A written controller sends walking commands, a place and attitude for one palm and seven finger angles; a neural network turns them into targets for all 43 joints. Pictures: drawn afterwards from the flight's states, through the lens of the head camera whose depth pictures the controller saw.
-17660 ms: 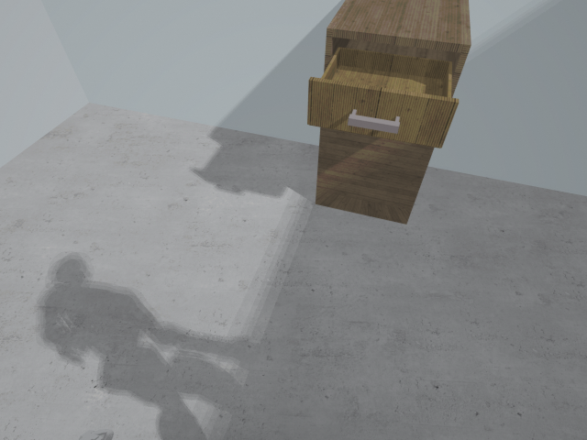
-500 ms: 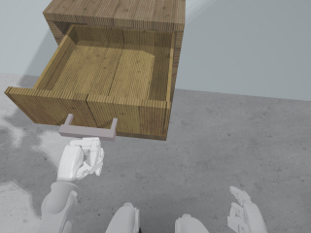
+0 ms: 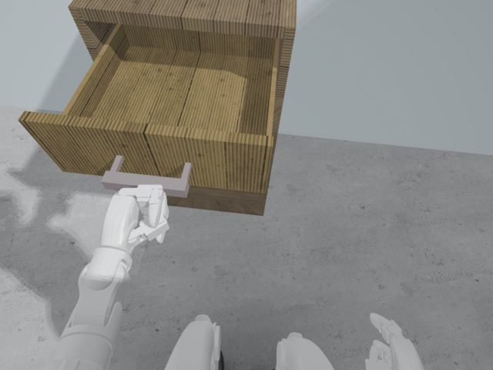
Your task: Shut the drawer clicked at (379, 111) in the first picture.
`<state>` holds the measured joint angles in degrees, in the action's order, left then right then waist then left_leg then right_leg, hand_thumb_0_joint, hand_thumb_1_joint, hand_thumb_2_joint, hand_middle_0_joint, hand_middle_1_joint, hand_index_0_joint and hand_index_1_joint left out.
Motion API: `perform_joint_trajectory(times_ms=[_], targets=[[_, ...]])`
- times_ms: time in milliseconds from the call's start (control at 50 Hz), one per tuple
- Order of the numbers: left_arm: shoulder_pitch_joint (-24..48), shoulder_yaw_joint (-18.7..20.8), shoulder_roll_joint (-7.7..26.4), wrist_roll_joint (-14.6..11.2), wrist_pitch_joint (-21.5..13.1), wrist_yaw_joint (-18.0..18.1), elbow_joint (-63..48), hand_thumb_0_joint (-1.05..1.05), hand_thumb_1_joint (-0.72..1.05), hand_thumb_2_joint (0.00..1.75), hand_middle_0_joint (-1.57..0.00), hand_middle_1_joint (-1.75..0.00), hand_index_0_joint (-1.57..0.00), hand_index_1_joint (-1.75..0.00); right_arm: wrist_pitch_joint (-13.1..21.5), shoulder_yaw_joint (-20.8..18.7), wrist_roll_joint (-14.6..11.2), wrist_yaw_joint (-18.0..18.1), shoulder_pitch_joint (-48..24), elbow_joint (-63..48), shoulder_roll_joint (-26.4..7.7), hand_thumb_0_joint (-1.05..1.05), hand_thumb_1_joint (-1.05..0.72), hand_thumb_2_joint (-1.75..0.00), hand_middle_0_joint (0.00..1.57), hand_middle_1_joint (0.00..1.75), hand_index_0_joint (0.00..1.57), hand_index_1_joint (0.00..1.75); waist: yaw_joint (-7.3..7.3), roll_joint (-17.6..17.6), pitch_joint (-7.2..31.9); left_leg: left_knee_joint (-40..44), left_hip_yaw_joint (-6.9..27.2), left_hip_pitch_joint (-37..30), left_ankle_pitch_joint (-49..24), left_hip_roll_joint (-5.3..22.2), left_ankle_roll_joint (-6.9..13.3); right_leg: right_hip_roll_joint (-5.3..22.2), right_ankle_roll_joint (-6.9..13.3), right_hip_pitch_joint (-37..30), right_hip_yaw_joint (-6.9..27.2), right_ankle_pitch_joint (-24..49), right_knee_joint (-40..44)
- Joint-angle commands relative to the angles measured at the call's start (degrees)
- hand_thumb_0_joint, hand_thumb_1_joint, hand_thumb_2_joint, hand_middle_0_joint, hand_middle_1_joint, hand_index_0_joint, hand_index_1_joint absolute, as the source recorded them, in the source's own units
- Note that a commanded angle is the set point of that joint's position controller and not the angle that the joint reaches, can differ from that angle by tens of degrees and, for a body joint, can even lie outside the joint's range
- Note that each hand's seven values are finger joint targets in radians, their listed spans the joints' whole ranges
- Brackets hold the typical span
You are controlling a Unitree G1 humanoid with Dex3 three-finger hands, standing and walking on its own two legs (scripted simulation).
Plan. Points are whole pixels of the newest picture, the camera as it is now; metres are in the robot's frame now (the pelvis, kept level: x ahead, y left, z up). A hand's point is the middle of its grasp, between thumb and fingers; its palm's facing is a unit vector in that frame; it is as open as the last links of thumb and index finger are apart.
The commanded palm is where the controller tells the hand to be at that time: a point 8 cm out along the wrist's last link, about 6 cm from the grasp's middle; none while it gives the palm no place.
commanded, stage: push the drawer shut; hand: left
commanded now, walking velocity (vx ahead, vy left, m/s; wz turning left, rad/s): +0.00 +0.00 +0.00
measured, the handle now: (149, 174) +0.41 +0.18 +0.04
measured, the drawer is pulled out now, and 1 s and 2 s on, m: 0.27 0.14 0.03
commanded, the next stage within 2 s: none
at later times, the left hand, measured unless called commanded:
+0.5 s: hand (171, 186) +0.40 +0.15 +0.03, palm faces -0.07 -1.00 -0.05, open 2.8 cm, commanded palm +0.40 +0.19 +0.04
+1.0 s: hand (181, 152) +0.47 +0.14 +0.03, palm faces -0.06 -1.00 -0.06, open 2.7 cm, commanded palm +0.48 +0.19 +0.04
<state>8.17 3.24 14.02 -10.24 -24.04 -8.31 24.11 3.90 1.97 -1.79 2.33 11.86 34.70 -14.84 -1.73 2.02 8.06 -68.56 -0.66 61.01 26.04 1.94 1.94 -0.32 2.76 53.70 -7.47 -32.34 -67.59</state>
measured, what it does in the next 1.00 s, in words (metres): stands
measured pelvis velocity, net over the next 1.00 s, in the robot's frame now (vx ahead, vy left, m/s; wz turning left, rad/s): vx -0.01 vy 0.01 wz -0.03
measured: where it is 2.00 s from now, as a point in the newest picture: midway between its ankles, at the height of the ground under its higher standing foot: outside the picture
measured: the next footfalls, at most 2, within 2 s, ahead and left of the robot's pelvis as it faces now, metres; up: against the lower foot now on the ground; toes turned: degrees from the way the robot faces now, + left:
none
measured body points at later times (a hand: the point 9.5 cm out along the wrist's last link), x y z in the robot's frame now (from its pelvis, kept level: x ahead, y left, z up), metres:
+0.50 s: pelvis +0.00 +0.01 +0.00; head +0.10 +0.03 +0.44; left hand +0.40 +0.20 +0.04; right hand +0.09 -0.25 -0.11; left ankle +0.06 +0.10 -0.64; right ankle +0.01 -0.09 -0.64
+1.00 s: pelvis -0.01 +0.01 -0.01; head +0.12 +0.03 +0.42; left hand +0.47 +0.19 +0.04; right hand +0.04 -0.25 -0.13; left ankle +0.06 +0.10 -0.64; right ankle +0.01 -0.10 -0.64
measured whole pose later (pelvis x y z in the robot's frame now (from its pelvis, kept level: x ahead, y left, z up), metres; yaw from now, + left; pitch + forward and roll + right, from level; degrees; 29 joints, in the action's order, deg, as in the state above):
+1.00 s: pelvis -0.01 +0.01 -0.01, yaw -2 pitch +23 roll -3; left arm 44.2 12.8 19.1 -4.6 -29.1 -6.6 62.3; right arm -1.4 2.1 0.4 0.1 17.6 37.2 -15.2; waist -7.6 1.9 8.1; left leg -70.2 -1.8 68.0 25.6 2.4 3.0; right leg -0.6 1.9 61.1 -6.3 -31.2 -69.2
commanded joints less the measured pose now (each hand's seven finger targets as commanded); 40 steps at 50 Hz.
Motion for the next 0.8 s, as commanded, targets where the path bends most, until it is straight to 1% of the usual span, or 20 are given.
perform_joint_trajectory(times_ms=[0, 20, 40, 80, 140, 200, 260, 340, 380, 440, 520, 560, 580, 600, 620, 640, 660, 700, 760, 780], targets=[[27.89, 2.99, 6.32, -0.68, -3.07, 1.25, -10.25, 0.00, 0.90, 0.90, -1.40, -1.60, -1.40, -1.60, 2.61, -3.11, 0.02, 0.48, 1.02, -6.34, -8.20, 0.00, -0.90, -0.90, 0.20, 0.30, 0.20, 0.30, -4.68, 1.44, 18.41, 9.29, 4.12, -18.81, -0.58, -0.77, 0.05, -0.80, -1.53, -1.88, 7.22, 4.38, 13.61], [28.44, 3.75, 7.03, -0.43, -3.10, 1.59, -9.40, 0.00, 0.90, 0.90, -1.40, -1.60, -1.40, -1.60, 2.58, -3.18, 0.10, 0.43, 1.55, -6.20, -8.45, 0.00, -0.90, -0.90, 0.20, 0.30, 0.20, 0.30, -4.59, 1.57, 19.00, 9.42, 4.50, -19.68, -1.30, -0.63, 0.07, -0.97, -1.42, -1.44, 6.76, 5.13, 13.16], [29.07, 2.87, 5.73, -0.42, -3.14, 1.65, -8.84, 0.00, 0.90, 0.90, -1.40, -1.60, -1.40, -1.60, 2.54, -3.18, 0.16, 0.28, 1.50, -6.14, -8.24, 0.00, -0.90, -0.90, 0.20, 0.30, 0.20, 0.30, -4.64, 2.22, 19.62, 9.49, 4.49, -20.57, -1.82, -0.73, -0.01, -0.88, -1.45, -1.13, 6.63, 5.70, 13.13], [29.43, 4.51, 6.87, -0.52, -3.14, 1.90, -6.57, 0.00, 0.90, 0.90, -1.40, -1.60, -1.40, -1.60, 2.27, -3.28, 0.32, 0.14, 1.98, -6.00, -8.52, 0.00, -0.90, -0.90, 0.20, 0.30, 0.20, 0.30, -4.47, 0.37, 19.62, 9.68, 4.50, -20.14, -2.06, -0.68, -0.06, -0.91, -1.55, -1.69, 6.65, 5.87, 13.43], [31.82, 6.10, 8.43, -0.15, -3.59, 2.02, -3.73, 0.00, 0.90, 0.90, -1.40, -1.60, -1.40, -1.60, 1.77, -3.14, 0.38, -0.09, 2.57, -5.67, -8.56, 0.00, -0.90, -0.90, 0.20, 0.30, 0.20, 0.30, -4.20, 0.93, 19.04, 9.55, 4.30, -18.88, -2.43, -0.75, -0.10, -1.04, -1.36, -2.02, 6.87, 6.04, 13.26], [34.34, 4.53, 6.45, 0.05, -4.27, 2.14, -2.89, 0.00, 0.90, 0.90, -1.40, -1.60, -1.40, -1.60, 1.42, -3.34, 0.48, -0.47, 3.00, -5.74, -8.54, 0.00, -0.90, -0.90, 0.20, 0.30, 0.20, 0.30, -4.67, 2.01, 19.80, 10.13, 4.74, -21.19, -2.53, -0.72, -0.30, -1.01, -1.37, -0.51, 6.33, 6.47, 12.99], [36.10, 6.44, 8.16, 0.41, -4.69, 2.58, -0.11, 0.00, 0.90, 0.90, -1.40, -1.60, -1.40, -1.60, 0.83, -3.50, 0.70, -0.70, 3.98, -5.28, -8.95, 0.00, -0.90, -0.90, 0.20, 0.30, 0.20, 0.30, -4.67, 0.85, 19.84, 10.25, 5.09, -20.87, -2.67, -0.59, -0.33, -1.18, -1.33, -0.14, 5.98, 6.67, 12.58], [39.51, 5.66, 7.35, 1.39, -5.62, 3.02, 1.42, 0.00, 0.90, 0.90, -1.40, -1.60, -1.40, -1.60, 0.32, -3.81, 0.90, -0.96, 5.14, -4.63, -9.12, 0.00, -0.90, -0.90, 0.20, 0.30, 0.20, 0.30, -5.22, 2.25, 21.48, 10.54, 6.02, -23.96, -4.36, -0.31, -0.63, -1.29, -1.18, 1.99, 5.30, 7.99, 11.59], [41.44, 4.08, 5.15, 1.55, -5.73, 3.32, 2.95, 0.00, 0.90, 0.90, -1.40, -1.60, -1.40, -1.60, -0.03, -3.99, 1.00, -1.18, 5.61, -4.29, -9.00, 0.00, -0.90, -0.90, 0.20, 0.30, 0.20, 0.30, -6.03, 1.82, 21.16, 10.65, 6.34, -24.71, -4.11, -0.25, -0.61, -1.28, -1.28, 3.07, 5.11, 8.03, 11.73], [45.75, 6.10, 7.92, 2.14, -6.20, 3.91, 5.62, 0.00, 0.90, 0.90, -1.40, -1.60, -1.40, -1.60, -0.65, -3.93, 1.19, -1.08, 6.41, -3.48, -9.43, 0.00, -0.90, -0.90, 0.20, 0.30, 0.20, 0.30, -6.50, 1.29, 21.05, 10.38, 6.31, -23.49, -3.12, -0.38, -0.44, -1.36, -1.33, 3.30, 5.29, 7.48, 11.60], [50.00, 5.50, 7.43, 2.71, -6.90, 4.04, 7.97, 0.00, 0.90, 0.90, -1.40, -1.60, -1.40, -1.60, -1.15, -3.89, 1.37, -1.14, 7.17, -3.09, -9.45, 0.00, -0.90, -0.90, 0.20, 0.30, 0.20, 0.30, -6.83, 3.83, 21.88, 10.83, 7.29, -25.36, -2.44, -0.21, -0.69, -1.36, -1.07, 5.51, 4.88, 7.31, 10.77], [51.13, 7.28, 9.07, 2.76, -7.19, 4.25, 10.09, 0.00, 0.90, 0.90, -1.40, -1.60, -1.40, -1.60, -1.53, -3.98, 1.52, -1.18, 7.78, -2.63, -9.63, 0.00, -0.90, -0.90, 0.20, 0.30, 0.20, 0.30, -6.86, 1.90, 22.78, 10.56, 7.09, -24.94, -2.96, -0.25, -0.63, -1.42, -1.19, 4.48, 5.06, 7.54, 11.14], [50.93, 7.85, 9.78, 2.98, -7.38, 4.27, 10.86, 0.00, 0.90, 0.90, -1.40, -1.60, -1.40, -1.60, -1.71, -3.98, 1.58, -1.15, 7.77, -2.68, -9.62, 0.00, -0.90, -0.90, 0.20, 0.30, 0.20, 0.30, -6.53, 2.48, 23.11, 10.36, 6.76, -24.66, -3.60, -0.29, -0.68, -1.48, -1.14, 4.18, 5.25, 7.73, 11.08], [51.85, 6.65, 7.98, 2.85, -7.30, 4.16, 11.97, 0.00, 0.90, 0.90, -1.40, -1.60, -1.40, -1.60, -1.91, -3.82, 1.57, -1.26, 7.88, -2.70, -9.31, 0.00, -0.90, -0.90, 0.20, 0.30, 0.20, 0.30, -7.11, 2.26, 22.93, 10.14, 6.48, -24.36, -3.96, -0.39, -0.51, -1.51, -1.24, 4.17, 5.27, 7.93, 11.34], [53.79, 7.13, 9.30, 3.24, -7.50, 4.06, 12.78, 0.00, 0.90, 0.90, -1.40, -1.60, -1.40, -1.60, -2.01, -3.84, 1.61, -1.24, 8.37, -2.47, -9.60, 0.00, -0.90, -0.90, 0.20, 0.30, 0.20, 0.30, -7.23, 3.48, 22.32, 10.21, 7.01, -24.94, -4.00, -0.23, -0.65, -1.56, -0.99, 5.45, 4.99, 8.09, 10.75], [55.10, 6.87, 8.45, 3.16, -7.60, 4.02, 13.99, 0.00, 0.90, 0.90, -1.40, -1.60, -1.40, -1.60, -2.16, -3.81, 1.69, -1.34, 8.46, -2.19, -9.43, 0.00, -0.90, -0.90, 0.20, 0.30, 0.20, 0.30, -7.76, 2.79, 22.29, 10.04, 6.84, -24.71, -3.20, -0.36, -0.56, -1.58, -1.21, 5.65, 5.07, 7.58, 11.12], [55.57, 8.12, 10.02, 3.33, -7.84, 4.01, 15.24, 0.00, 0.90, 0.90, -1.40, -1.60, -1.40, -1.60, -2.33, -3.81, 1.78, -1.32, 8.72, -2.06, -9.71, 0.00, -0.90, -0.90, 0.20, 0.30, 0.20, 0.30, -7.32, 2.38, 22.39, 10.06, 7.03, -23.91, -2.64, -0.28, -0.65, -1.59, -1.12, 5.49, 5.15, 7.19, 10.85], [57.56, 8.20, 10.23, 3.50, -8.15, 3.94, 17.37, 0.00, 0.90, 0.90, -1.40, -1.60, -1.40, -1.60, -2.54, -3.71, 1.80, -1.30, 9.07, -1.97, -9.59, 0.00, -0.90, -0.90, 0.20, 0.30, 0.20, 0.30, -7.97, 1.56, 22.15, 9.48, 6.37, -22.36, -2.51, -0.46, -0.35, -1.66, -1.28, 4.96, 5.60, 6.94, 11.21], [59.77, 9.21, 11.15, 3.71, -8.57, 3.43, 19.73, 0.00, 0.90, 0.90, -1.40, -1.60, -1.40, -1.60, -2.88, -3.69, 2.02, -1.47, 9.99, -1.75, -9.64, 0.00, -0.90, -0.90, 0.20, 0.30, 0.20, 0.30, -8.05, 2.97, 23.53, 8.87, 6.22, -22.86, -3.91, -0.50, -0.32, -1.76, -1.19, 5.39, 5.52, 7.68, 10.76], [60.62, 10.12, 12.36, 3.74, -8.45, 3.44, 21.26, 0.00, 0.90, 0.90, -1.40, -1.60, -1.40, -1.60, -3.07, -3.62, 2.04, -1.47, 10.29, -1.54, -9.78, 0.00, -0.90, -0.90, 0.20, 0.30, 0.20, 0.30, -8.28, 1.93, 23.01, 8.50, 6.00, -21.46, -3.42, -0.52, -0.19, -1.86, -1.26, 5.08, 5.73, 7.35, 10.91]])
